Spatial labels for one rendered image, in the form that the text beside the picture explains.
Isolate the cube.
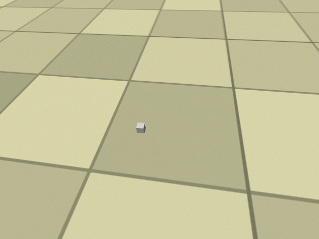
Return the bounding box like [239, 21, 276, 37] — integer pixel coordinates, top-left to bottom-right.
[136, 122, 145, 133]

